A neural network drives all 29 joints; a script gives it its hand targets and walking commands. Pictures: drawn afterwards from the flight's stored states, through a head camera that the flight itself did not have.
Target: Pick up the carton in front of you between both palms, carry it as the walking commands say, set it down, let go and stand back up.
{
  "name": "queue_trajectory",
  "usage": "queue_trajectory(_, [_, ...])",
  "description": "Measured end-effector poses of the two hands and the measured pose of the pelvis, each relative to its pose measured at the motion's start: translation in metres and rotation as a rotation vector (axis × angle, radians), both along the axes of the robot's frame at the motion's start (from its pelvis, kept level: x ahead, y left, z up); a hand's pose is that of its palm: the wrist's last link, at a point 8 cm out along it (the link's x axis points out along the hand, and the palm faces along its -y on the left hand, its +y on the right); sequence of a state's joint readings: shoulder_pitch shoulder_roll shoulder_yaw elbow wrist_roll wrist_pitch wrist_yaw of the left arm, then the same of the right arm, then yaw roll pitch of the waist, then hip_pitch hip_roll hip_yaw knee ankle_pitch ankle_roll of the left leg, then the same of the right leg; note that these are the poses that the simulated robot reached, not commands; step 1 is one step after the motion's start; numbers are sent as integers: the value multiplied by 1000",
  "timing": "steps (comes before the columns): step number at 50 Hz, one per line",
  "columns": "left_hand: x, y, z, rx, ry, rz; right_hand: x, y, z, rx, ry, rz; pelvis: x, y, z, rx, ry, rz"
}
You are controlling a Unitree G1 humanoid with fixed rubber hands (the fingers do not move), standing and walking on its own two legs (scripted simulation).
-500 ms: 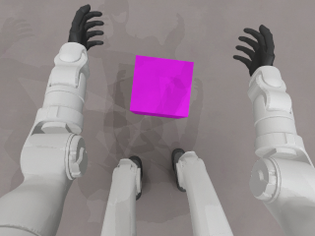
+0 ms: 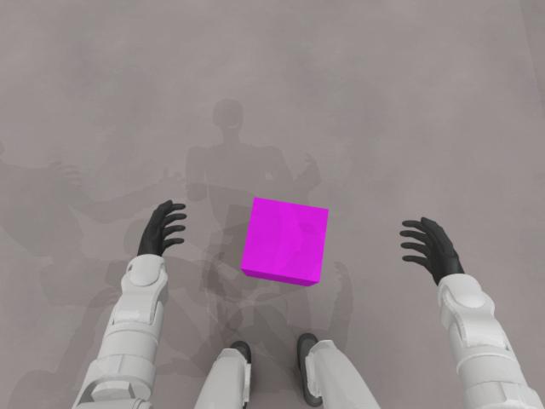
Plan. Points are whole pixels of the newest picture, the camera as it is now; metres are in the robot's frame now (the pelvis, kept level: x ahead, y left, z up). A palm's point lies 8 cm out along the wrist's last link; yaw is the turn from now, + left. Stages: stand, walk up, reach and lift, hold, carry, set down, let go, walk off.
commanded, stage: let go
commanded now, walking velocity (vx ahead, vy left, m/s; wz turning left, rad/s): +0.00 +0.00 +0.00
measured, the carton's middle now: (283, 245) +0.43 -0.04 -0.60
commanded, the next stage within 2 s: stand in 0.88 s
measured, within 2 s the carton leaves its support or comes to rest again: neither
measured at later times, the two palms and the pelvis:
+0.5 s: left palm (72, 362) +0.20 +0.25 -0.02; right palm (469, 355) +0.19 -0.22 -0.02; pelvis +0.03 +0.02 +0.05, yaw -2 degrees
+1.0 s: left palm (63, 386) +0.18 +0.26 -0.03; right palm (499, 356) +0.18 -0.26 -0.02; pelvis +0.03 +0.01 +0.04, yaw -1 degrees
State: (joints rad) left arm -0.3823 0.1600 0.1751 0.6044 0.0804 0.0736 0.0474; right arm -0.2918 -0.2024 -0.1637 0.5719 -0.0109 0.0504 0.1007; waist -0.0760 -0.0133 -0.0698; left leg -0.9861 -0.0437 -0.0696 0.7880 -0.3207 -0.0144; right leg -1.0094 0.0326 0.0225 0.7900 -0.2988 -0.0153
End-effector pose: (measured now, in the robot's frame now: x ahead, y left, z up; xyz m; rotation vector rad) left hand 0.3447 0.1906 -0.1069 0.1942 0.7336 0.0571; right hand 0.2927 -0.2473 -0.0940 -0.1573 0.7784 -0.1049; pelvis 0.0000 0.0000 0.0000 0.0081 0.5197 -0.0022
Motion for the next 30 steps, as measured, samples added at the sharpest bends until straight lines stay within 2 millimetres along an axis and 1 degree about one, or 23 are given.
queue_trajectory(5, [-26, 7, 21, -4, 7, -9, -30, 3, 23, 5, 3, -10, 14, -1, 15, -1, -87, -8])
queue_trajectory(13, [-77, 27, 53, -9, 21, -14, -82, 15, 59, 9, 9, -27, 30, 5, 38, -11, -258, -15])
queue_trajectory(17, [-102, 38, 68, -8, 28, -12, -101, 21, 71, 7, 15, -20, 34, 11, 45, -17, -352, -19])
queue_trajectory(20, [-119, 47, 77, -5, 34, -9, -107, 25, 75, 7, 15, -10, 36, 15, 49, -20, -415, -22])
queue_trajectory(24, [-137, 57, 86, -2, 46, -3, -107, 30, 77, 12, 11, 5, 35, 21, 50, -22, -486, -24])
queue_trajectory(30, [-150, 63, 92, -7, 60, 5, -102, 36, 77, 11, 8, 22, 32, 23, 50, -21, -563, -21])
